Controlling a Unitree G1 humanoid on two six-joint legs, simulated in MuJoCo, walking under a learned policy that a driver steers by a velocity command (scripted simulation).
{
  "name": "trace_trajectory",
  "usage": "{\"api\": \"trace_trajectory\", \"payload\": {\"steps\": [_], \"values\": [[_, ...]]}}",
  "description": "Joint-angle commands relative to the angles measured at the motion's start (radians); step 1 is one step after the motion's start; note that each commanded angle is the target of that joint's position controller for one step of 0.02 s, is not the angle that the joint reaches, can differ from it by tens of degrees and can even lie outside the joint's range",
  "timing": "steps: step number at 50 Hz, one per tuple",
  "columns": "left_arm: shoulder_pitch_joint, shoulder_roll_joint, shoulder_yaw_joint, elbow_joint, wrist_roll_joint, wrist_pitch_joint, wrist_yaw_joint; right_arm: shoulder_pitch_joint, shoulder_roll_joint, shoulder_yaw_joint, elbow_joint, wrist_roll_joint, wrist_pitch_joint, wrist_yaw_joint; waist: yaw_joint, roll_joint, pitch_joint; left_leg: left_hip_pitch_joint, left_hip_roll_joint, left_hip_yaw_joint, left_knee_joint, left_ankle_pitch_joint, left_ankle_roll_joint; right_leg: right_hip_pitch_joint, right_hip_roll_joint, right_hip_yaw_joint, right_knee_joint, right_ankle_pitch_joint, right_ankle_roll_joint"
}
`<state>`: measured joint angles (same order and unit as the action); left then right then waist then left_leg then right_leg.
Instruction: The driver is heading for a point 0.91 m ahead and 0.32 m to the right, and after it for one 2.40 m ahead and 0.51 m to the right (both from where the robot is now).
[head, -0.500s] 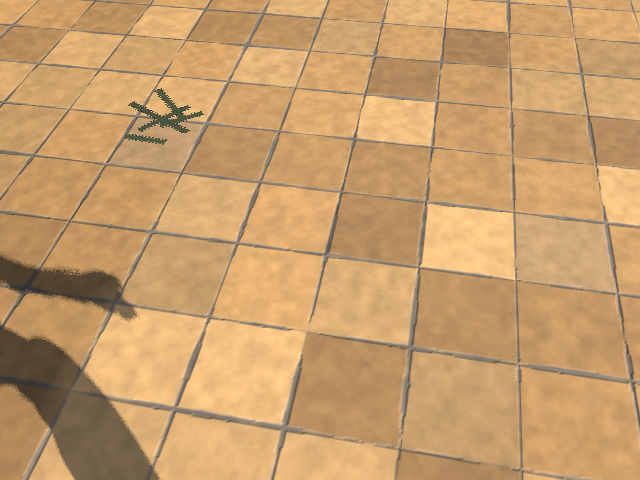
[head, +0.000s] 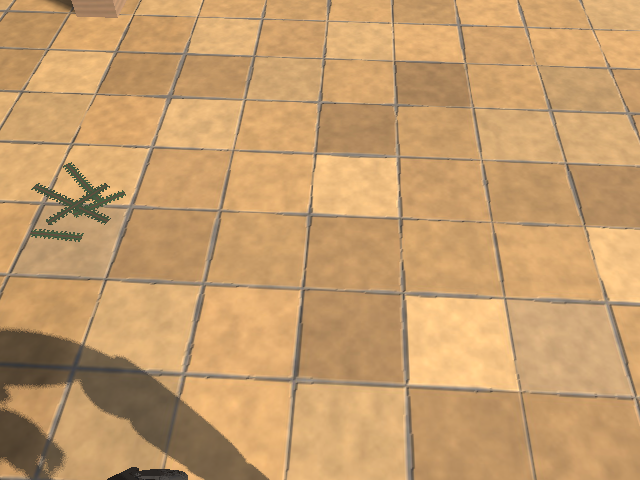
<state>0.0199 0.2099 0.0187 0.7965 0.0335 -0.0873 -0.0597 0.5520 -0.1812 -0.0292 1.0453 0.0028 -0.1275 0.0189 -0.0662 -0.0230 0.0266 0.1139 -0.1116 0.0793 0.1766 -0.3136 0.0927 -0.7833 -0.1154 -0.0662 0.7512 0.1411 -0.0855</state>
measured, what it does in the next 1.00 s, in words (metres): walks ahead, turning right: right foot, then left foot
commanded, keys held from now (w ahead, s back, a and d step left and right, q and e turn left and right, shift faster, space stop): e+shift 0.88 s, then shift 0.08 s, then w+shift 0.04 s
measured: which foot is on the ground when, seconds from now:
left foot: down 0.00-0.10, up 0.12-0.58, down 0.60-1.00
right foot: up 0.00-0.10, down 0.12-0.60, up 0.62-1.00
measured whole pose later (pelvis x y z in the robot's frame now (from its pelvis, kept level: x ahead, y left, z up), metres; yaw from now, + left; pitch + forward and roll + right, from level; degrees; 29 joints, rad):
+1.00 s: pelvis +0.36 +0.03 +0.01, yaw -47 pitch +2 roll +1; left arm 0.18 0.29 0.07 0.59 -0.02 0.06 0.00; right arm 0.16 -0.28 -0.06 0.69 0.00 0.01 -0.03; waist -0.03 -0.01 0.05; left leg -0.30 0.06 0.16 0.41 -0.15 0.02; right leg -0.50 -0.08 0.01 0.90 -0.37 0.07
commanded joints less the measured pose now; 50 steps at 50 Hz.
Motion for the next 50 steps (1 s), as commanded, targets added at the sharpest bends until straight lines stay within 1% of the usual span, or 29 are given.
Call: {"api": "trace_trajectory", "payload": {"steps": [1, 2, 3, 4, 5, 6, 7, 8, 9, 10, 11, 14, 16, 18, 20, 22, 26, 29, 30, 31, 32, 33, 34, 35, 36, 39, 44, 48, 50], "values": [[-0.048, 0.007, -0.018, -0.041, -0.011, -0.020, 0.001, 0.004, -0.146, -0.009, -0.042, 0.006, -0.024, -0.018, 0.039, 0.053, 0.121, -0.208, 0.225, -0.032, -0.070, 0.915, 0.020, 0.297, 0.119, -0.103, -0.197, 0.145, -0.023], [-0.017, 0.032, -0.013, -0.024, -0.005, -0.021, 0.008, 0.006, -0.163, -0.010, -0.040, 0.002, -0.020, -0.026, 0.048, 0.076, 0.082, -0.119, 0.232, -0.014, -0.010, 1.048, -0.001, 0.324, 0.162, -0.121, -0.219, 0.114, -0.037], [-0.063, 0.109, 0.026, -0.072, -0.076, -0.044, 0.007, 0.013, -0.232, -0.024, -0.044, 0.020, 0.007, -0.052, 0.075, 0.117, -0.009, -0.014, 0.263, -0.038, 0.118, 1.197, -0.047, 0.341, 0.191, -0.049, -0.218, 0.067, -0.047], [0.033, 0.156, 0.042, -0.047, -0.091, -0.053, 0.001, -0.031, -0.249, -0.029, -0.056, -0.006, 0.029, -0.071, 0.141, 0.143, -0.087, 0.069, 0.266, -0.022, 0.246, 1.268, -0.080, 0.395, 0.217, -0.032, -0.240, 0.074, -0.054], [0.196, 0.186, 0.058, 0.004, -0.085, -0.055, -0.002, -0.101, -0.258, -0.034, -0.081, -0.032, 0.045, -0.077, 0.217, 0.181, -0.161, 0.061, 0.254, 0.001, 0.446, 1.281, -0.104, 0.533, 0.215, -0.015, -0.263, 0.132, -0.064], [0.378, 0.210, 0.069, 0.052, -0.064, -0.044, 0.004, -0.212, -0.256, -0.034, -0.125, -0.039, 0.052, -0.074, 0.314, 0.161, -0.214, -0.046, 0.195, 0.033, 0.757, 1.127, -0.140, 0.718, 0.153, 0.045, -0.374, 0.255, -0.090], [0.405, 0.261, 0.067, 0.064, -0.024, -0.034, 0.007, -0.126, -0.083, 0.003, -0.174, -0.088, 0.041, -0.054, 0.178, -0.206, -0.298, -0.514, 0.031, -0.015, 1.184, -0.103, -0.181, 1.136, -0.043, 0.282, -0.122, 0.729, -0.179], [0.390, 0.257, 0.064, 0.031, 0.027, -0.043, 0.007, 0.029, -0.030, 0.033, -0.172, -0.021, 0.013, -0.032, 0.145, -0.228, -0.554, -0.780, -0.022, -0.243, 1.524, -0.347, -0.205, 1.397, -0.277, 0.749, -0.176, 0.718, -0.412], [0.312, 0.245, 0.079, -0.017, 0.012, -0.025, 0.016, -0.067, -0.143, 0.011, -0.202, 0.001, -0.005, -0.027, 0.185, -0.062, -0.542, -0.784, 0.029, -0.291, 1.501, -0.235, -0.165, 1.284, -0.221, 0.718, -0.273, 0.565, -0.382], [0.205, 0.214, 0.072, -0.049, -0.023, -0.015, 0.025, -0.170, -0.174, 0.001, -0.257, 0.008, -0.010, -0.030, 0.131, 0.031, -0.371, -0.809, 0.070, -0.270, 1.406, -0.175, -0.137, 1.101, -0.160, 0.625, -0.327, 0.392, -0.337], [0.142, 0.183, 0.060, -0.062, -0.048, -0.007, 0.028, -0.243, -0.196, -0.011, -0.274, -0.009, -0.005, -0.039, 0.084, 0.153, -0.221, -0.790, 0.085, -0.228, 1.331, -0.153, -0.131, 0.873, -0.099, 0.570, -0.402, 0.303, -0.297], [0.125, 0.183, 0.060, -0.088, -0.038, 0.005, 0.035, -0.249, -0.177, -0.024, -0.325, -0.025, 0.033, -0.050, 0.009, 0.093, -0.093, -0.694, 0.115, -0.219, 1.123, -0.126, -0.148, 0.557, -0.007, 0.474, -0.462, 0.321, -0.267], [0.133, 0.211, 0.071, -0.100, -0.039, 0.015, 0.047, -0.296, -0.146, -0.017, -0.361, -0.028, 0.047, -0.065, 0.002, 0.059, -0.100, -0.638, 0.097, -0.188, 0.919, -0.075, -0.168, 0.442, 0.056, 0.418, -0.438, 0.386, -0.235], [0.162, 0.248, 0.085, -0.114, -0.046, 0.042, 0.070, -0.359, -0.142, -0.015, -0.395, -0.021, 0.064, -0.079, 0.016, 0.008, -0.169, -0.600, 0.054, -0.180, 0.779, 0.021, -0.189, 0.438, 0.080, 0.425, -0.398, 0.395, -0.195], [0.178, 0.254, 0.091, -0.129, -0.064, 0.072, 0.091, -0.417, -0.156, -0.017, -0.421, -0.012, 0.080, -0.085, 0.032, -0.030, -0.216, -0.594, 0.031, -0.204, 0.693, 0.120, -0.196, 0.469, 0.100, 0.455, -0.366, 0.263, -0.131], [0.192, 0.251, 0.093, -0.145, -0.073, 0.096, 0.108, -0.492, -0.166, -0.019, -0.450, -0.006, 0.088, -0.083, 0.056, -0.064, -0.204, -0.623, 0.020, -0.232, 0.622, 0.159, -0.194, 0.502, 0.106, 0.514, -0.361, 0.062, -0.088], [0.211, 0.234, 0.100, -0.188, -0.057, 0.118, 0.124, -0.577, -0.189, -0.027, -0.480, -0.001, 0.066, -0.065, 0.088, -0.128, -0.137, -0.636, 0.019, -0.282, 0.467, 0.141, -0.176, 0.575, 0.092, 0.637, -0.336, -0.133, -0.075], [0.152, 0.215, 0.099, -0.240, -0.063, 0.127, 0.121, -0.484, -0.209, -0.048, -0.448, 0.006, 0.042, -0.048, 0.044, -0.150, -0.136, -0.431, 0.051, -0.262, 0.218, 0.234, -0.135, 0.540, 0.127, 0.669, -0.250, -0.156, -0.034], [0.194, 0.167, 0.086, -0.243, -0.065, 0.133, 0.115, -0.451, -0.219, -0.054, -0.436, 0.000, 0.043, -0.046, 0.060, -0.055, -0.178, -0.266, 0.163, -0.307, 0.144, 0.336, -0.082, 0.460, 0.195, 0.606, -0.115, -0.465, 0.002], [0.304, 0.104, 0.068, -0.228, -0.052, 0.137, 0.112, -0.471, -0.258, -0.061, -0.464, -0.017, 0.060, -0.053, 0.122, 0.153, -0.226, -0.099, 0.389, -0.501, 0.196, 0.542, 0.023, 0.301, 0.318, 0.427, 0.123, -0.806, 0.047], [0.332, 0.195, 0.088, -0.266, -0.056, 0.124, 0.098, -0.453, -0.260, -0.061, -0.473, -0.058, 0.073, -0.050, 0.151, 0.324, -0.238, -0.124, 0.534, -0.721, 0.138, 0.518, 0.157, 0.162, 0.304, 0.349, 0.307, -0.847, 0.085], [0.318, 0.284, 0.109, -0.248, -0.052, 0.116, 0.089, -0.478, -0.221, -0.063, -0.489, -0.043, 0.075, -0.052, 0.134, 0.272, -0.192, -0.171, 0.528, -0.700, 0.123, 0.429, 0.190, 0.123, 0.221, 0.292, 0.432, -0.757, 0.136], [0.297, 0.314, 0.121, -0.225, -0.058, 0.124, 0.089, -0.509, -0.177, -0.053, -0.501, -0.031, 0.081, -0.058, 0.117, 0.177, -0.138, -0.218, 0.442, -0.542, 0.140, 0.325, 0.149, 0.107, 0.184, 0.269, 0.479, -0.661, 0.158], [0.298, 0.294, 0.120, -0.207, -0.056, 0.138, 0.093, -0.517, -0.169, -0.048, -0.508, -0.024, 0.093, -0.064, 0.114, 0.113, -0.123, -0.256, 0.376, -0.446, 0.149, 0.259, 0.107, 0.116, 0.167, 0.247, 0.535, -0.595, 0.171], [0.302, 0.266, 0.112, -0.212, -0.054, 0.146, 0.092, -0.527, -0.182, -0.047, -0.508, -0.019, 0.101, -0.070, 0.113, 0.098, -0.097, -0.305, 0.346, -0.379, 0.140, 0.275, 0.099, 0.114, 0.158, 0.209, 0.586, -0.549, 0.180], [0.236, 0.193, 0.086, -0.255, -0.063, 0.141, 0.088, -0.474, -0.201, -0.051, -0.485, -0.032, 0.111, -0.079, 0.075, 0.137, -0.081, -0.295, 0.314, -0.238, 0.108, 0.343, 0.115, 0.089, 0.103, 0.114, 0.528, -0.476, 0.195], [0.166, 0.176, 0.079, -0.294, -0.056, 0.135, 0.077, -0.425, -0.247, -0.074, -0.446, -0.029, 0.122, -0.076, 0.036, 0.163, -0.125, -0.189, 0.394, -0.172, 0.096, 0.345, 0.158, 0.098, 0.026, 0.096, 0.365, -0.471, 0.204], [0.162, 0.148, 0.066, -0.290, -0.047, 0.135, 0.066, -0.436, -0.275, -0.084, -0.427, -0.012, 0.123, -0.053, 0.040, 0.171, -0.138, -0.268, 0.397, -0.107, 0.110, 0.333, 0.155, 0.293, 0.054, 0.046, 0.157, -0.504, 0.158], [0.193, 0.158, 0.069, -0.274, -0.054, 0.132, 0.051, -0.411, -0.302, -0.094, -0.409, 0.019, 0.116, -0.038, 0.046, 0.193, -0.159, -0.311, 0.422, -0.140, 0.059, -0.004, 0.136, 0.398, 0.069, 0.017, 0.047, -0.549, 0.113]]}}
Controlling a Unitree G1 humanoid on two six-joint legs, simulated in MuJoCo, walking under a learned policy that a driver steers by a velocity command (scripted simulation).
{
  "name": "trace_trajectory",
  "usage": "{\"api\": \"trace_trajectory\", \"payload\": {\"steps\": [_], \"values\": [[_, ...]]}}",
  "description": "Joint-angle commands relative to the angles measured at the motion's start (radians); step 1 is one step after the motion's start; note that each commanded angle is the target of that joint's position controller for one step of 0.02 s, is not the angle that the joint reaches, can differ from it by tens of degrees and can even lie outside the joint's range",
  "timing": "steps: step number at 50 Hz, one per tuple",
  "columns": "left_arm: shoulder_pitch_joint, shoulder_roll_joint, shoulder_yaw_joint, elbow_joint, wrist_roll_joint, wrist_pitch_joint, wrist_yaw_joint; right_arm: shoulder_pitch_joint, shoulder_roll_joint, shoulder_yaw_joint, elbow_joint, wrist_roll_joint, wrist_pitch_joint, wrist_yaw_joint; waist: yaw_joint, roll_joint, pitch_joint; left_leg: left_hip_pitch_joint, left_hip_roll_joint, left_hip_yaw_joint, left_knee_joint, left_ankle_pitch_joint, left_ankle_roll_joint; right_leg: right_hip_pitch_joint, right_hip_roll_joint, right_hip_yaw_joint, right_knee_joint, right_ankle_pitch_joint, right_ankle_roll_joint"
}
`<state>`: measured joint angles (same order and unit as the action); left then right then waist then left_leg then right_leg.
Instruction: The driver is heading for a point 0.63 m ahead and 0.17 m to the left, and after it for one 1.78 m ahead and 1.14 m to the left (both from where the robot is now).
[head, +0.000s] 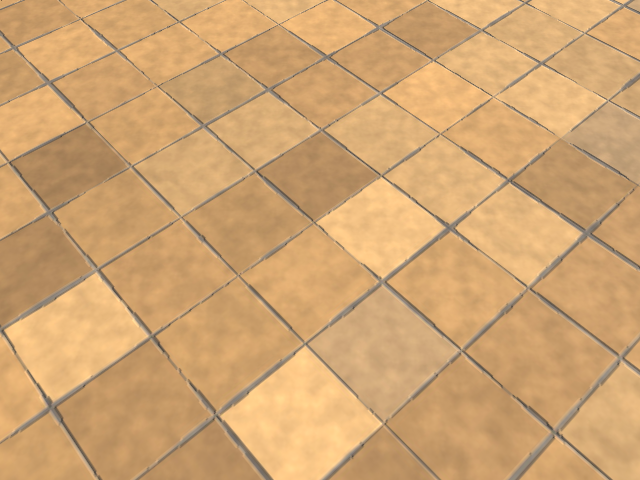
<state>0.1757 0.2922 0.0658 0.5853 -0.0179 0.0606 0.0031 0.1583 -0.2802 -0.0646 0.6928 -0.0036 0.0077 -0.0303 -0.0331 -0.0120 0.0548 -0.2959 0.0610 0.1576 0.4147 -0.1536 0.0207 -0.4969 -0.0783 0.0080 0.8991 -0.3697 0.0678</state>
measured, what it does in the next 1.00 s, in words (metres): walks ahead, turning left: right foot, then left foot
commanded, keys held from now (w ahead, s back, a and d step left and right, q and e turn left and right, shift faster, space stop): w+shift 0.10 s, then w+q+shift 0.90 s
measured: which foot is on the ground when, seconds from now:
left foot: down 0.00-0.08, up 0.10-0.56, down 0.58-1.00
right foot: up 0.00-0.08, down 0.10-0.58, up 0.60-0.96, down 0.98-1.00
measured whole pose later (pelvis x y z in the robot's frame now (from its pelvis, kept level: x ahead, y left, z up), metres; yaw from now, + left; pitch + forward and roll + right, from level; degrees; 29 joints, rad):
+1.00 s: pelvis +0.64 +0.07 -0.03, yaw +36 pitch +3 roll +0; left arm -0.01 0.28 -0.03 0.57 0.04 -0.09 0.00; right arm 0.46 -0.36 -0.09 0.83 -0.01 -0.07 0.01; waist -0.11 0.01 0.04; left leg 0.08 -0.15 -0.28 0.61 -0.48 0.15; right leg -0.57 -0.03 0.05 0.55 -0.04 0.03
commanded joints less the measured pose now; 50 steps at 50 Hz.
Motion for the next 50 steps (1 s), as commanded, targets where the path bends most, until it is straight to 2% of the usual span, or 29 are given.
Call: {"api": "trace_trajectory", "payload": {"steps": [1, 3, 4, 5, 6, 7, 8, 9, 10, 12, 14, 19, 22, 25, 27, 28, 29, 30, 31, 33, 36, 38, 41, 44, 46, 47, 48, 49, 50], "values": [[0.072, 0.085, 0.025, -0.047, -0.007, -0.019, -0.021, -0.018, -0.211, -0.060, -0.051, 0.042, -0.025, 0.017, 0.033, 0.196, -0.182, 0.055, 0.261, -0.236, -0.197, -0.309, 0.190, 0.184, 0.040, -0.068, -0.175, -0.045, -0.074], [0.222, 0.076, 0.030, 0.046, -0.011, -0.030, -0.030, -0.041, -0.180, -0.049, -0.038, 0.054, -0.034, 0.024, 0.106, 0.153, -0.158, -0.097, 0.218, -0.183, -0.139, -0.485, 0.130, 0.427, 0.086, -0.127, -0.381, 0.030, -0.142], [0.337, 0.076, 0.031, 0.110, -0.007, -0.040, -0.025, -0.042, -0.113, -0.030, -0.034, 0.034, -0.043, 0.031, 0.148, 0.043, -0.150, -0.228, 0.148, -0.095, 0.026, -0.522, 0.069, 0.599, 0.095, -0.103, -0.459, -0.034, -0.160], [0.405, 0.130, 0.040, 0.125, -0.001, -0.056, -0.013, -0.069, -0.005, 0.004, -0.053, 0.007, -0.056, 0.054, 0.168, -0.207, -0.102, -0.494, 0.050, -0.010, 0.478, -0.501, -0.013, 0.715, -0.143, 0.279, -0.583, -0.235, -0.224], [0.321, 0.254, 0.058, 0.066, 0.011, -0.082, -0.013, -0.108, -0.041, -0.009, -0.112, 0.032, -0.082, 0.066, 0.127, -0.247, -0.015, -0.813, -0.012, -0.108, 0.639, -0.405, -0.011, 0.663, -0.338, 0.656, -0.707, -0.494, -0.385], [0.287, 0.210, 0.052, 0.053, 0.018, -0.116, -0.013, -0.204, -0.116, -0.023, -0.133, 0.060, -0.101, 0.064, 0.158, -0.142, 0.049, -0.879, 0.035, -0.212, 0.721, -0.262, 0.020, 0.602, -0.347, 0.662, -0.795, -0.532, -0.387], [0.234, 0.167, 0.033, 0.057, 0.021, -0.139, -0.013, -0.166, -0.128, -0.028, -0.118, 0.063, -0.107, 0.063, 0.111, -0.140, 0.073, -0.907, 0.044, -0.247, 0.729, -0.131, 0.037, 0.598, -0.322, 0.564, -0.777, -0.399, -0.343], [0.197, 0.127, 0.020, 0.052, 0.019, -0.150, -0.015, -0.094, -0.116, -0.026, -0.075, 0.047, -0.104, 0.063, 0.080, -0.129, 0.043, -0.853, 0.058, -0.269, 0.727, -0.043, 0.033, 0.583, -0.269, 0.441, -0.751, -0.274, -0.295], [0.178, 0.141, 0.014, 0.062, 0.055, -0.139, -0.011, -0.013, -0.096, -0.023, -0.013, -0.072, -0.059, 0.084, 0.062, -0.123, 0.025, -0.657, 0.000, -0.229, 0.718, 0.012, 0.005, 0.462, -0.155, 0.232, -0.805, -0.133, -0.184], [0.175, 0.107, 0.003, 0.078, 0.061, -0.148, -0.014, 0.023, -0.110, -0.038, 0.005, -0.040, -0.017, 0.107, 0.042, -0.131, 0.048, -0.537, -0.048, -0.233, 0.747, 0.067, -0.019, 0.361, -0.105, 0.070, -0.825, 0.004, -0.137], [0.205, 0.091, 0.000, 0.100, 0.057, -0.153, -0.017, 0.003, -0.102, -0.036, 0.010, -0.013, -0.004, 0.113, 0.048, -0.114, 0.067, -0.553, -0.060, -0.220, 0.712, 0.124, -0.020, 0.378, -0.098, -0.005, -0.834, 0.066, -0.115], [0.299, 0.071, -0.006, 0.169, 0.056, -0.171, -0.001, -0.107, -0.071, -0.015, -0.005, -0.031, -0.010, 0.126, 0.090, -0.070, 0.111, -0.641, -0.043, -0.138, 0.577, 0.175, 0.027, 0.552, -0.135, -0.112, -0.858, 0.228, -0.108], [0.341, 0.068, -0.012, 0.221, 0.054, -0.170, 0.014, -0.189, -0.046, 0.009, -0.047, -0.032, -0.011, 0.138, 0.103, -0.068, 0.132, -0.630, -0.037, -0.031, 0.455, 0.104, 0.079, 0.666, -0.143, -0.194, -0.813, 0.557, -0.086], [0.324, 0.125, -0.009, 0.244, 0.064, -0.158, 0.042, -0.142, -0.051, 0.023, -0.066, -0.016, -0.006, 0.120, 0.040, -0.119, 0.031, -0.359, -0.142, 0.098, 0.344, -0.004, 0.162, 0.705, -0.156, -0.272, -0.605, 1.425, -0.056], [0.267, 0.191, 0.010, 0.235, 0.082, -0.129, 0.060, 0.140, -0.115, -0.003, 0.000, -0.008, -0.009, 0.107, -0.108, -0.159, -0.121, -0.080, -0.199, 0.076, 0.342, -0.147, 0.219, 0.682, -0.199, -0.260, -0.232, 1.664, -0.074], [0.220, 0.221, 0.019, 0.212, 0.077, -0.124, 0.052, 0.354, -0.176, -0.033, 0.061, -0.014, -0.023, 0.094, -0.208, -0.126, -0.210, 0.206, -0.211, -0.016, 0.268, -0.208, 0.259, 0.508, -0.191, -0.236, 0.069, 1.515, -0.098], [0.188, 0.151, 0.003, 0.195, 0.070, -0.137, 0.029, 0.409, -0.235, -0.060, 0.085, -0.012, -0.023, 0.071, -0.206, 0.026, -0.227, 0.432, -0.077, -0.242, 0.180, -0.342, 0.300, 0.225, -0.067, -0.232, 0.407, 0.732, -0.111], [0.156, 0.025, -0.030, 0.089, 0.049, -0.165, 0.002, 0.311, -0.317, -0.080, 0.067, -0.022, -0.007, 0.065, -0.078, 0.286, -0.216, 0.650, 0.155, -0.874, -0.018, -0.486, 0.480, -0.285, 0.168, -0.087, 0.737, -0.081, -0.051], [0.008, 0.090, -0.031, 0.044, 0.058, -0.191, 0.000, 0.303, -0.286, -0.080, 0.051, -0.004, -0.007, 0.061, -0.136, 0.079, -0.185, 0.629, 0.177, -0.983, -0.136, -0.424, 0.460, -0.420, 0.111, 0.090, 0.745, 0.008, -0.074], [0.031, 0.096, -0.038, 0.041, 0.055, -0.212, -0.006, 0.286, -0.206, -0.061, 0.078, -0.013, -0.019, 0.044, -0.027, -0.077, -0.042, 0.371, 0.148, -0.816, -0.203, -0.291, 0.374, -0.333, 0.014, 0.097, 0.544, 0.074, -0.085], [0.076, 0.071, -0.050, 0.050, 0.101, -0.145, -0.013, 0.194, -0.156, -0.033, 0.054, -0.006, -0.057, 0.034, 0.077, -0.062, 0.041, 0.081, 0.014, -0.600, -0.231, -0.178, 0.333, -0.209, -0.043, 0.070, 0.393, 0.025, -0.034], [-0.030, 0.060, -0.060, -0.004, 0.101, -0.123, -0.022, 0.196, -0.173, -0.032, 0.049, 0.006, -0.079, 0.039, 0.065, -0.032, 0.091, -0.058, -0.043, -0.525, -0.282, -0.091, 0.321, -0.180, -0.052, 0.007, 0.232, 0.089, -0.008], [-0.195, 0.029, -0.079, -0.066, 0.072, -0.127, -0.040, 0.234, -0.184, -0.039, 0.056, 0.006, -0.084, 0.041, 0.001, 0.023, 0.101, -0.107, -0.099, -0.472, -0.275, 0.153, 0.264, -0.066, -0.012, -0.037, -0.084, 0.339, -0.001], [-0.249, 0.042, -0.077, -0.083, 0.054, -0.135, -0.038, 0.286, -0.216, -0.051, 0.073, 0.015, -0.085, 0.041, -0.054, 0.075, 0.028, 0.058, -0.061, -0.504, -0.224, 0.441, 0.220, 0.017, 0.047, -0.041, -0.258, 0.472, -0.032], [-0.209, 0.079, -0.065, -0.074, 0.054, -0.139, -0.027, 0.260, -0.238, -0.057, 0.068, 0.015, -0.086, 0.032, -0.026, 0.074, -0.028, 0.160, -0.052, -0.514, -0.124, 0.617, 0.181, 0.124, 0.084, -0.021, -0.360, 0.433, -0.050], [-0.127, 0.120, -0.048, -0.052, 0.050, -0.141, -0.015, 0.247, -0.261, -0.062, 0.065, 0.010, -0.088, 0.029, 0.014, 0.081, -0.097, 0.203, -0.048, -0.527, -0.012, 0.754, 0.156, 0.237, 0.112, -0.010, -0.366, 0.370, -0.057], [0.024, 0.175, -0.023, -0.018, 0.040, -0.145, 0.000, 0.209, -0.297, -0.069, 0.057, -0.001, -0.090, 0.031, 0.106, 0.089, -0.193, 0.200, -0.045, -0.532, 0.181, 0.800, 0.134, 0.402, 0.111, 0.005, -0.349, 0.279, -0.065], [0.250, 0.221, 0.002, 0.036, 0.038, -0.144, 0.022, 0.138, -0.288, -0.067, 0.042, -0.011, -0.098, 0.037, 0.238, 0.079, -0.290, 0.086, -0.081, -0.508, 0.431, 0.713, 0.119, 0.648, 0.061, 0.017, -0.333, 0.206, -0.074], [0.448, 0.278, 0.024, 0.073, 0.072, -0.147, 0.045, 0.125, -0.129, -0.027, 0.015, -0.020, -0.109, 0.036, 0.277, -0.098, -0.405, -0.101, -0.147, -0.437, 0.797, 0.093, 0.123, 0.874, -0.173, 0.258, -0.342, -0.166, -0.092]]}}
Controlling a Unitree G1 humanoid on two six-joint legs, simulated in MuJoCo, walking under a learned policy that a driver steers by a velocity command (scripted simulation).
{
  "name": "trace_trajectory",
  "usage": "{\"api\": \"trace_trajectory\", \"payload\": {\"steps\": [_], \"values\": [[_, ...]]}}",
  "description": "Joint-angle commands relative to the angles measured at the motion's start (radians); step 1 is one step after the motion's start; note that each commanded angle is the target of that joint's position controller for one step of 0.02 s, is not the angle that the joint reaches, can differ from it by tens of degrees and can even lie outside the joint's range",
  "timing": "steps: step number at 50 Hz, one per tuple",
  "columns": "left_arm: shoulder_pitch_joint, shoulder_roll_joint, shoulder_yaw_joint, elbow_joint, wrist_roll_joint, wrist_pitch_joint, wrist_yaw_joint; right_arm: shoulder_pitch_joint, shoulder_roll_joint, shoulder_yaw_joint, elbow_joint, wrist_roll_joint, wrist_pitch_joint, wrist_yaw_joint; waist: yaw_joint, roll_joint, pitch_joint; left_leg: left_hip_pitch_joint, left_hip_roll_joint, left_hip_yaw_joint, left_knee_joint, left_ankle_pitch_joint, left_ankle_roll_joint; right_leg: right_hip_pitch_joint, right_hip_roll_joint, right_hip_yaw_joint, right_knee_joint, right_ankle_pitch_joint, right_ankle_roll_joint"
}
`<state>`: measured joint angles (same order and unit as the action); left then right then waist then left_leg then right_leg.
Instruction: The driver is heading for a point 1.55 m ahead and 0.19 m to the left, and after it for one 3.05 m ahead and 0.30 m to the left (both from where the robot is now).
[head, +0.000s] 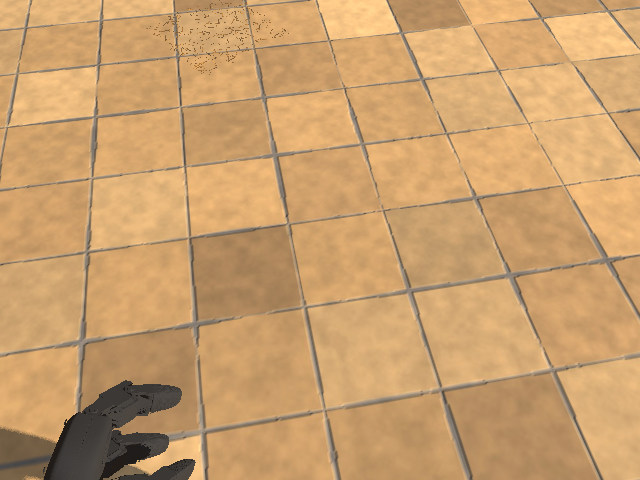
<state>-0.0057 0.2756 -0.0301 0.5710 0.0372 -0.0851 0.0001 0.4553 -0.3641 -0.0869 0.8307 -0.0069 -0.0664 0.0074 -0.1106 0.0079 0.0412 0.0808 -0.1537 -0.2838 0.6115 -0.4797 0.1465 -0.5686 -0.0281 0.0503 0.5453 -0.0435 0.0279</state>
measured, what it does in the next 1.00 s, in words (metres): walks ahead: left foot, then right foot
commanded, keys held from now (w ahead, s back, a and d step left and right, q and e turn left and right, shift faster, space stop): w+q+shift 0.34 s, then w+shift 0.16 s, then w+e+shift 0.50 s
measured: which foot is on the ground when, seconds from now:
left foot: down 0.00-0.00, up 0.02-0.42, down 0.44-0.88, up 0.90-1.00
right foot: down 0.00-0.44, up 0.46-0.88, down 0.90-1.00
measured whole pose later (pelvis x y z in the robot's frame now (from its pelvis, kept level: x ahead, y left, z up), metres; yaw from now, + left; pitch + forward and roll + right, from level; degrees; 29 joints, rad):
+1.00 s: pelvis +0.89 +0.21 +0.00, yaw +11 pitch -1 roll -1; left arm 0.30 0.32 0.06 0.83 0.02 -0.02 -0.03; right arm 0.27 -0.25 0.01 0.80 -0.04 -0.11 -0.02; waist 0.04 -0.02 0.04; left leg -0.26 -0.04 -0.01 1.45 -0.34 0.00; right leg -0.41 0.18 -0.09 0.63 -0.22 -0.20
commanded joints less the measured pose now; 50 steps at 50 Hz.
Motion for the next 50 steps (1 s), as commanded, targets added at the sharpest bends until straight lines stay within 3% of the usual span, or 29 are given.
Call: {"api": "trace_trajectory", "payload": {"steps": [1, 2, 3, 4, 5, 9, 12, 15, 17, 19, 21, 22, 23, 24, 25, 26, 27, 30, 33, 36, 40, 42, 44, 45, 46, 47, 48, 49, 50], "values": [[0.509, 0.362, 0.132, 0.069, 0.050, 0.000, 0.034, -0.045, 0.044, 0.030, -0.196, 0.050, -0.029, 0.003, 0.192, -0.473, -0.499, -0.736, -0.008, 0.116, 0.827, -0.023, -0.028, 1.036, -0.475, 0.826, -0.248, -0.695, -0.139], [0.378, 0.261, 0.130, 0.046, 0.035, 0.006, 0.022, -0.100, -0.046, 0.027, -0.160, 0.016, -0.011, -0.007, 0.192, -0.283, -0.358, -0.825, 0.092, 0.139, 0.860, 0.100, -0.012, 0.902, -0.411, 0.792, -0.288, -0.853, -0.154], [0.317, 0.174, 0.109, 0.046, 0.024, 0.010, 0.018, -0.165, -0.077, 0.018, -0.154, -0.002, 0.002, 0.003, 0.190, -0.162, -0.239, -0.832, 0.141, 0.166, 0.809, 0.183, -0.018, 0.774, -0.369, 0.598, -0.267, -0.743, -0.148], [0.318, 0.136, 0.101, 0.072, 0.025, 0.011, 0.014, -0.203, -0.075, 0.018, -0.153, -0.012, 0.013, 0.016, 0.185, -0.064, -0.158, -0.813, 0.174, 0.183, 0.777, 0.207, -0.027, 0.665, -0.335, 0.461, -0.271, -0.553, -0.141], [0.345, 0.124, 0.095, 0.106, 0.023, 0.007, 0.018, -0.246, -0.054, 0.020, -0.170, -0.026, 0.025, 0.033, 0.175, -0.058, -0.109, -0.809, 0.202, 0.184, 0.753, 0.205, -0.030, 0.596, -0.300, 0.345, -0.285, -0.442, -0.129], [0.385, 0.078, 0.084, 0.195, -0.011, -0.031, -0.007, -0.326, 0.024, 0.048, -0.241, -0.029, 0.071, 0.065, 0.119, -0.091, 0.002, -0.874, 0.266, 0.210, 0.718, 0.254, -0.045, 0.480, -0.279, 0.064, -0.362, -0.163, -0.097], [0.325, 0.097, 0.086, 0.204, -0.004, -0.049, -0.010, -0.412, 0.016, 0.056, -0.294, -0.020, 0.078, 0.074, 0.076, -0.096, 0.062, -0.858, 0.264, 0.249, 0.579, 0.405, -0.048, 0.406, -0.230, -0.150, -0.423, 0.000, -0.074], [0.376, 0.132, 0.094, 0.237, -0.004, -0.052, -0.004, -0.520, 0.014, 0.065, -0.319, -0.023, 0.074, 0.094, 0.100, -0.046, 0.130, -0.789, 0.230, 0.377, 0.316, 0.492, -0.011, 0.441, -0.182, -0.297, -0.465, 0.170, -0.056], [0.430, 0.164, 0.099, 0.253, -0.004, -0.045, 0.004, -0.549, 0.020, 0.069, -0.314, -0.025, 0.064, 0.098, 0.109, -0.039, 0.117, -0.693, 0.164, 0.469, 0.203, 0.482, 0.028, 0.528, -0.177, -0.352, -0.404, 0.580, -0.044], [0.459, 0.221, 0.109, 0.254, -0.005, -0.023, 0.020, -0.460, -0.001, 0.061, -0.278, -0.029, 0.055, 0.086, 0.049, -0.098, 0.030, -0.552, 0.087, 0.482, 0.156, 0.402, 0.059, 0.619, -0.217, -0.342, -0.243, 1.001, -0.047], [0.392, 0.272, 0.120, 0.231, 0.003, 0.010, 0.027, -0.104, -0.069, 0.022, -0.163, -0.028, 0.044, 0.059, -0.124, -0.138, -0.140, -0.179, 0.036, 0.414, 0.118, 0.299, 0.103, 0.555, -0.252, -0.305, 0.167, 1.108, -0.084], [0.370, 0.260, 0.119, 0.223, 0.005, 0.016, 0.022, 0.062, -0.110, -0.007, -0.093, -0.031, 0.046, 0.036, -0.185, -0.094, -0.202, 0.071, 0.050, 0.334, 0.026, 0.276, 0.118, 0.394, -0.206, -0.306, 0.481, 0.842, -0.084], [0.396, 0.115, 0.091, 0.188, 0.012, 0.012, 0.006, -0.015, -0.200, -0.034, -0.087, -0.018, 0.055, 0.013, -0.045, 0.206, -0.177, 0.200, 0.249, 0.044, 0.002, 0.280, 0.111, 0.099, -0.024, -0.290, 0.877, -0.338, -0.057], [0.467, 0.123, 0.079, 0.094, -0.033, -0.001, -0.001, -0.068, -0.264, -0.043, -0.146, -0.035, 0.063, 0.010, 0.026, 0.256, -0.409, 0.423, 0.451, -0.481, -0.209, 0.131, 0.294, -0.177, 0.044, -0.072, 1.107, -0.435, -0.038], [0.324, 0.170, 0.083, 0.091, -0.028, -0.019, 0.002, -0.048, -0.203, -0.042, -0.146, -0.032, 0.063, -0.002, -0.028, 0.047, -0.324, 0.338, 0.435, -0.471, -0.323, 0.086, 0.256, -0.252, -0.007, -0.007, 1.081, -0.316, -0.047], [0.325, 0.148, 0.075, 0.103, -0.039, -0.022, 0.003, -0.078, -0.160, -0.032, -0.116, -0.029, 0.050, -0.012, 0.027, -0.014, -0.159, 0.158, 0.433, -0.356, -0.346, 0.131, 0.222, -0.248, -0.051, -0.019, 1.003, -0.273, -0.056], [0.309, 0.121, 0.065, 0.121, -0.025, -0.015, 0.003, -0.106, -0.114, -0.018, -0.100, -0.031, 0.027, -0.013, 0.068, -0.096, -0.089, -0.004, 0.402, -0.259, -0.356, 0.196, 0.189, -0.183, -0.091, -0.006, 0.916, -0.263, -0.061], [0.370, 0.071, 0.056, 0.175, -0.008, 0.042, -0.025, -0.129, -0.025, 0.018, -0.068, -0.027, -0.032, -0.015, 0.150, -0.101, -0.015, -0.276, 0.346, -0.038, -0.437, 0.273, 0.126, -0.024, -0.129, 0.046, 0.763, -0.257, -0.057], [0.211, 0.055, 0.055, 0.139, -0.026, 0.056, -0.042, -0.079, -0.018, 0.021, -0.029, -0.016, -0.062, 0.004, 0.109, -0.038, 0.095, -0.292, 0.280, 0.174, -0.520, 0.469, 0.031, -0.132, -0.116, 0.025, 0.574, -0.101, -0.070], [0.110, 0.032, 0.044, 0.115, -0.035, 0.042, -0.058, -0.074, 0.001, 0.035, -0.019, -0.006, -0.079, 0.011, 0.091, -0.008, 0.095, -0.274, 0.208, 0.373, -0.537, 0.778, -0.054, -0.069, -0.063, -0.093, 0.334, 0.133, -0.101], [0.054, 0.038, 0.038, 0.114, -0.034, 0.029, -0.075, -0.021, -0.038, 0.042, 0.011, -0.003, -0.093, -0.015, 0.085, 0.029, 0.050, -0.082, 0.258, 0.458, -0.517, 1.254, -0.122, 0.040, 0.029, -0.210, 0.126, 0.282, -0.160], [0.132, 0.089, 0.052, 0.143, -0.025, 0.038, -0.072, -0.033, -0.087, 0.032, 0.009, -0.017, -0.072, -0.047, 0.141, 0.094, -0.022, 0.048, 0.295, 0.483, -0.352, 1.597, -0.154, 0.114, 0.108, -0.251, 0.107, 0.164, -0.178], [0.446, 0.170, 0.089, 0.232, -0.021, 0.049, -0.061, -0.112, -0.132, 0.017, -0.016, -0.040, -0.033, -0.070, 0.309, 0.124, -0.158, 0.008, 0.329, 0.476, 0.074, 1.749, -0.165, 0.403, 0.167, -0.232, 0.124, 0.012, -0.219], [0.675, 0.213, 0.118, 0.291, -0.021, 0.051, -0.047, -0.208, -0.162, 0.005, -0.042, -0.042, -0.018, -0.070, 0.441, 0.094, -0.204, -0.158, 0.306, 0.472, 0.470, 1.566, -0.156, 0.618, 0.116, -0.127, 0.051, -0.046, -0.285], [0.688, 0.241, 0.135, 0.321, -0.035, 0.059, -0.029, -0.249, -0.043, 0.033, -0.058, -0.055, -0.030, -0.044, 0.385, -0.108, -0.154, -0.486, 0.138, 0.442, 0.881, 0.412, -0.135, 0.776, 0.031, -0.012, 0.115, -0.087, -0.322], [0.547, 0.326, 0.156, 0.283, -0.014, 0.072, -0.023, -0.170, 0.045, 0.061, -0.159, -0.012, -0.052, -0.030, 0.217, -0.339, -0.237, -0.932, 0.037, 0.291, 1.193, -0.045, -0.194, 1.003, -0.178, 0.554, -0.023, -0.159, -0.535], [0.511, 0.275, 0.155, 0.238, -0.021, 0.073, -0.020, -0.212, 0.000, 0.078, -0.195, -0.026, -0.078, -0.026, 0.246, -0.118, -0.262, -1.010, 0.095, 0.157, 1.123, 0.045, -0.161, 0.972, -0.235, 0.753, -0.235, -0.344, -0.541], [0.476, 0.205, 0.141, 0.242, -0.023, 0.071, -0.013, -0.254, -0.025, 0.080, -0.196, -0.034, -0.091, -0.015, 0.202, 0.043, -0.144, -0.973, 0.154, 0.143, 0.982, 0.140, -0.137, 0.801, -0.218, 0.699, -0.312, -0.427, -0.479], [0.439, 0.165, 0.132, 0.252, -0.021, 0.066, -0.011, -0.254, -0.022, 0.082, -0.194, -0.042, -0.089, -0.011, 0.138, 0.109, -0.042, -0.903, 0.191, 0.167, 0.867, 0.166, -0.136, 0.609, -0.181, 0.616, -0.339, -0.365, -0.430]]}}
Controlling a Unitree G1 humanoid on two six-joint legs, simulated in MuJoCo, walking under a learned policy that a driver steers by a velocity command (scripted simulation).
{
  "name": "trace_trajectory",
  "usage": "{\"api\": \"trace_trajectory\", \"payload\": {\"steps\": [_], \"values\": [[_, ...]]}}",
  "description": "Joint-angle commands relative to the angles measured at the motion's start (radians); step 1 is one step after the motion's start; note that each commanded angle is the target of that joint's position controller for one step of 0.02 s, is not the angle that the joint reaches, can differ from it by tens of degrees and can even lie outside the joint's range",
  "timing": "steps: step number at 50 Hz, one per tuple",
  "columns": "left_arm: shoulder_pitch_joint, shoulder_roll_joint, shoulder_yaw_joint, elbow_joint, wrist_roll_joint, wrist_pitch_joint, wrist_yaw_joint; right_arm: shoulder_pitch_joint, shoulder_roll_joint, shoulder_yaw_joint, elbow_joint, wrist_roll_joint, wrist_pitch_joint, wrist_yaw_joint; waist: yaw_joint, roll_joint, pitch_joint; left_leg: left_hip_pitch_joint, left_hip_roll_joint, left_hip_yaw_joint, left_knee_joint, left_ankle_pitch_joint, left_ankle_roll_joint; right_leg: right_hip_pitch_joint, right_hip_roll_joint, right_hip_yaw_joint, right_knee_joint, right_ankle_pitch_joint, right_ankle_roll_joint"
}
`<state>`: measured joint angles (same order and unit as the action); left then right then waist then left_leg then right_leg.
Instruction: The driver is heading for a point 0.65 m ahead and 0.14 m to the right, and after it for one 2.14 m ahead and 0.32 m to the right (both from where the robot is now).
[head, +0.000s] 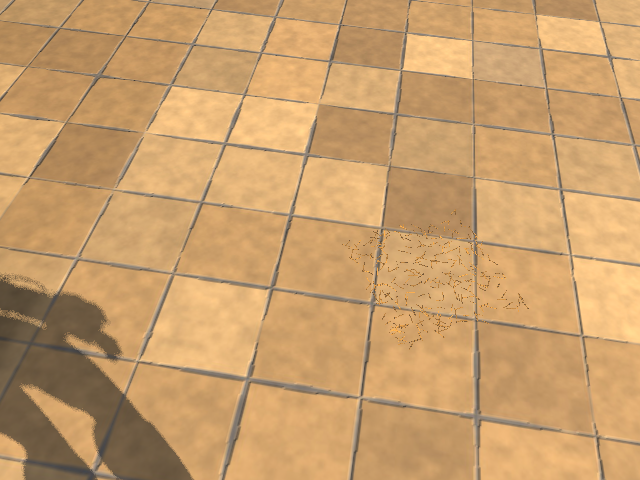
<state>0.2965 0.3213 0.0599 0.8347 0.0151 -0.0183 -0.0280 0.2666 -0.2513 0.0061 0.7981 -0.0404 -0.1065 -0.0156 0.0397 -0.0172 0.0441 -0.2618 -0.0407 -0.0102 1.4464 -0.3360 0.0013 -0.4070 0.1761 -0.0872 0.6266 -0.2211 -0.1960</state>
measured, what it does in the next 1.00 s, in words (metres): walks ahead, turning right: left foot, then right foot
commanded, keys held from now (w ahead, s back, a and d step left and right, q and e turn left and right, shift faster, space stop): w+e+shift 0.60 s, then w+q+shift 0.40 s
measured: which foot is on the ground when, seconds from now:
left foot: up 0.00-0.30, down 0.32-0.76, up 0.78-1.00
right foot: down 0.00-0.30, up 0.32-0.74, down 0.76-1.00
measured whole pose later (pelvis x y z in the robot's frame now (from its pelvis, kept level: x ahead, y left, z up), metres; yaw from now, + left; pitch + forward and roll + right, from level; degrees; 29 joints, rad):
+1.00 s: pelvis +0.86 -0.20 +0.03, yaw -29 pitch +0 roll -2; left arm 0.41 0.29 0.05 0.89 0.02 -0.11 -0.01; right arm 0.26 -0.27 -0.03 0.81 -0.01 -0.01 0.04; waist 0.01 0.03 0.02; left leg -0.73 0.13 -0.02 1.17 -0.13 0.07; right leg 0.00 0.08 -0.18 0.31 -0.31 -0.07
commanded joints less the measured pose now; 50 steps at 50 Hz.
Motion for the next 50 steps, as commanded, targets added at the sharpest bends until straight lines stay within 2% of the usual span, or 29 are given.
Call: {"api": "trace_trajectory", "payload": {"steps": [1, 4, 9, 12, 14, 15, 16, 17, 18, 19, 20, 22, 24, 28, 30, 32, 34, 36, 37, 38, 39, 40, 41, 42, 43, 44, 45, 47, 50], "values": [[0.119, 0.117, 0.037, -0.014, 0.000, -0.014, 0.023, -0.078, -0.125, -0.006, -0.171, -0.030, -0.028, 0.015, -0.046, 0.142, -0.003, -0.505, 0.100, -0.108, -0.023, 0.000, -0.006, 0.318, -0.337, 0.682, -0.422, -0.120, -0.184], [0.082, 0.130, 0.033, -0.030, -0.009, -0.055, 0.018, -0.123, -0.104, 0.012, -0.207, -0.043, 0.034, 0.025, -0.089, 0.099, 0.070, -0.365, 0.152, -0.041, -0.287, 0.016, -0.051, 0.020, -0.221, 0.513, -0.483, -0.023, -0.158], [0.131, 0.161, 0.059, -0.038, -0.025, -0.065, 0.007, -0.335, -0.070, 0.032, -0.286, 0.010, 0.029, 0.041, 0.029, -0.012, 0.037, -0.169, 0.097, 0.024, -0.776, 0.426, -0.055, 0.037, -0.153, 0.434, -0.467, 0.295, -0.060], [0.147, 0.179, 0.072, -0.042, -0.022, -0.058, 0.014, -0.337, -0.111, 0.017, -0.292, 0.013, 0.020, 0.030, 0.044, -0.045, -0.012, -0.114, 0.061, -0.001, -0.920, 0.410, -0.034, 0.218, -0.186, 0.472, -0.361, 0.443, -0.013], [0.120, 0.223, 0.081, -0.052, -0.009, -0.059, 0.017, -0.162, -0.189, -0.020, -0.242, 0.015, 0.011, 0.011, -0.046, -0.034, -0.145, 0.091, 0.014, -0.006, -0.940, 0.249, -0.012, 0.293, -0.182, 0.470, -0.113, 0.675, 0.032], [0.060, 0.237, 0.082, -0.066, -0.006, -0.065, 0.013, 0.036, -0.227, -0.042, -0.197, 0.013, 0.005, -0.004, -0.169, -0.023, -0.242, 0.315, 0.051, -0.020, -0.924, 0.189, 0.003, 0.207, -0.147, 0.445, 0.121, 0.643, 0.054], [0.024, 0.137, 0.054, -0.098, -0.004, -0.079, 0.013, 0.274, -0.302, -0.074, -0.162, -0.010, 0.002, -0.027, -0.261, 0.075, -0.383, 0.560, 0.252, -0.210, -0.918, -0.153, 0.032, 0.053, -0.102, 0.373, 0.452, 0.353, 0.058], [0.160, -0.022, 0.009, -0.158, -0.056, -0.077, 0.013, 0.220, -0.381, -0.093, -0.163, -0.049, 0.008, -0.022, -0.122, 0.421, -0.509, 0.754, 0.548, -0.794, -1.131, -0.437, 0.133, -0.257, -0.008, 0.259, 0.740, -0.319, 0.092], [0.089, 0.059, 0.003, -0.147, -0.027, -0.057, 0.022, 0.123, -0.310, -0.097, -0.175, -0.028, 0.021, -0.017, -0.122, 0.311, -0.394, 0.639, 0.510, -0.873, -1.205, -0.608, 0.147, -0.389, -0.108, 0.212, 0.812, -0.208, 0.072], [-0.011, 0.108, 0.015, -0.147, -0.003, -0.044, 0.017, 0.054, -0.215, -0.077, -0.180, -0.015, 0.024, -0.014, -0.132, 0.176, -0.238, 0.498, 0.451, -0.663, -1.190, -0.474, 0.127, -0.410, -0.159, 0.183, 0.773, -0.108, 0.075], [-0.055, 0.109, 0.017, -0.150, 0.009, -0.036, 0.004, 0.041, -0.167, -0.066, -0.159, -0.015, 0.025, -0.008, -0.122, 0.076, -0.155, 0.389, 0.404, -0.494, -1.179, -0.250, 0.114, -0.387, -0.195, 0.172, 0.728, -0.065, 0.084], [-0.095, 0.063, 0.008, -0.179, 0.025, -0.011, -0.026, 0.097, -0.128, -0.054, -0.096, -0.009, 0.016, -0.007, -0.091, 0.115, -0.072, 0.269, 0.347, -0.285, -1.196, -0.001, 0.088, -0.368, -0.240, 0.170, 0.695, -0.061, 0.098], [-0.139, 0.019, -0.009, -0.217, 0.022, 0.013, -0.040, 0.124, -0.093, -0.049, -0.049, 0.014, -0.004, 0.009, -0.063, 0.125, -0.034, 0.237, 0.333, -0.163, -1.227, 0.144, 0.070, -0.410, -0.268, 0.158, 0.690, -0.046, 0.103], [-0.254, 0.020, -0.028, -0.298, 0.020, 0.023, -0.059, 0.072, -0.115, -0.054, -0.026, 0.016, -0.029, 0.018, -0.015, 0.115, 0.030, 0.138, 0.286, 0.092, -1.307, 0.382, 0.046, -0.389, -0.273, 0.103, 0.534, 0.152, 0.109], [-0.310, 0.029, -0.033, -0.304, 0.013, 0.026, -0.069, 0.091, -0.131, -0.057, -0.004, 0.013, -0.031, 0.016, -0.029, 0.069, 0.062, 0.140, 0.232, 0.207, -1.342, 0.475, 0.026, -0.325, -0.242, 0.024, 0.385, 0.224, 0.091], [-0.381, -0.002, -0.055, -0.323, 0.021, 0.010, -0.077, 0.176, -0.146, -0.054, 0.032, 0.006, -0.033, 0.016, -0.047, 0.041, 0.127, 0.122, 0.256, 0.233, -1.369, 0.737, 0.029, -0.212, -0.202, -0.029, 0.192, 0.223, 0.053], [-0.354, 0.017, -0.053, -0.291, 0.028, -0.004, -0.063, 0.224, -0.214, -0.063, 0.055, 0.009, -0.019, 0.008, -0.024, 0.083, 0.082, 0.217, 0.275, 0.236, -1.310, 1.148, 0.055, -0.068, -0.104, -0.072, 0.113, 0.166, 0.022], [-0.122, 0.090, -0.022, -0.218, 0.041, -0.012, -0.039, 0.206, -0.294, -0.073, 0.065, 0.016, 0.009, -0.009, 0.119, 0.134, -0.069, 0.241, 0.317, 0.216, -0.962, 1.410, 0.091, 0.231, -0.048, -0.033, 0.057, 0.033, -0.008], [0.084, 0.122, -0.001, -0.152, 0.043, -0.016, -0.018, 0.168, -0.303, -0.071, 0.062, 0.024, 0.021, -0.012, 0.232, 0.132, -0.156, 0.146, 0.301, 0.212, -0.680, 1.324, 0.099, 0.476, -0.079, 0.031, -0.056, 0.060, -0.032], [0.162, 0.207, 0.026, -0.118, 0.059, -0.015, 0.006, 0.204, -0.206, -0.055, 0.044, 0.020, 0.024, 0.000, 0.195, 0.025, -0.269, -0.065, 0.195, 0.170, -0.278, 0.553, 0.096, 0.716, -0.284, 0.245, -0.031, -0.131, -0.040], [0.118, 0.278, 0.042, -0.156, 0.065, -0.021, 0.015, 0.333, -0.090, -0.030, -0.010, 0.070, 0.018, 0.016, 0.066, -0.197, -0.480, -0.380, 0.045, 0.021, 0.122, -0.170, 0.075, 0.948, -0.633, 0.800, -0.149, -0.228, -0.131], [0.126, 0.228, 0.048, -0.152, 0.041, -0.021, 0.022, 0.137, -0.204, -0.058, -0.042, 0.063, 0.013, 0.006, 0.146, 0.011, -0.423, -0.462, 0.063, -0.088, 0.137, -0.028, 0.094, 0.818, -0.569, 0.783, -0.276, -0.236, -0.088], [0.075, 0.189, 0.036, -0.111, 0.038, -0.035, 0.028, 0.096, -0.162, -0.052, -0.057, 0.066, 0.010, 0.010, 0.079, -0.007, -0.201, -0.505, 0.101, -0.067, 0.066, 0.043, 0.091, 0.637, -0.542, 0.626, -0.313, -0.168, -0.071], [0.037, 0.125, 0.024, -0.093, 0.036, -0.051, 0.024, 0.105, -0.131, -0.044, -0.034, 0.056, 0.017, 0.016, 0.027, 0.049, -0.079, -0.466, 0.147, -0.060, -0.031, 0.071, 0.089, 0.462, -0.502, 0.511, -0.358, -0.088, -0.044], [-0.006, 0.088, 0.014, -0.083, 0.034, -0.065, 0.025, 0.121, -0.108, -0.043, -0.008, 0.043, 0.038, 0.026, -0.019, 0.050, -0.028, -0.402, 0.171, -0.072, -0.081, 0.082, 0.085, 0.345, -0.442, 0.390, -0.396, -0.051, -0.002], [-0.009, 0.063, 0.006, -0.078, 0.026, -0.075, 0.027, 0.187, -0.084, -0.041, 0.014, 0.033, 0.061, 0.037, -0.057, -0.011, -0.026, -0.334, 0.180, -0.069, -0.103, 0.089, 0.072, 0.263, -0.447, 0.332, -0.434, -0.050, 0.000], [-0.003, 0.030, -0.001, -0.064, 0.019, -0.089, 0.022, 0.182, -0.075, -0.044, 0.026, 0.027, 0.078, 0.043, -0.070, -0.004, -0.006, -0.331, 0.196, -0.076, -0.129, 0.088, 0.068, 0.233, -0.431, 0.284, -0.465, -0.033, 0.012], [0.003, 0.023, 0.000, -0.037, 0.002, -0.112, 0.016, 0.085, -0.059, -0.048, 0.003, 0.022, 0.096, 0.055, -0.074, -0.007, 0.059, -0.419, 0.212, -0.061, -0.186, 0.141, 0.062, 0.223, -0.403, 0.159, -0.523, 0.056, 0.040], [0.014, 0.010, -0.005, -0.016, 0.005, -0.128, 0.012, -0.067, -0.025, -0.037, -0.062, 0.030, 0.088, 0.069, -0.067, -0.052, 0.101, -0.467, 0.196, 0.012, -0.367, 0.326, 0.076, 0.224, -0.329, -0.057, -0.540, 0.309, 0.086]]}}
